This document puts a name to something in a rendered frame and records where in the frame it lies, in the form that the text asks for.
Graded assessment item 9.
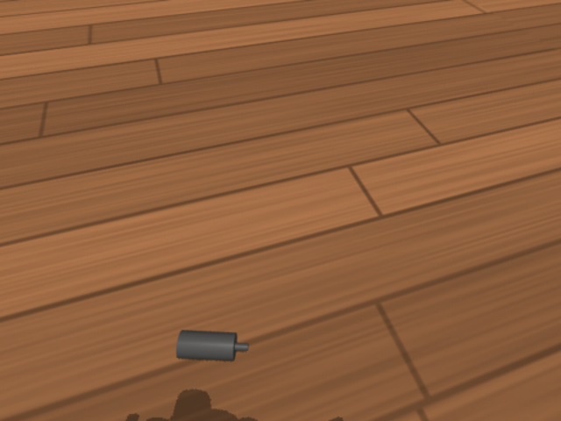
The bottle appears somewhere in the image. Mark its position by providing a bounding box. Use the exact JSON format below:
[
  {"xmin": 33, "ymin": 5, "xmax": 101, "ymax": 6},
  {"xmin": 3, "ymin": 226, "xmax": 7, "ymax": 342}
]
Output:
[{"xmin": 176, "ymin": 330, "xmax": 248, "ymax": 360}]

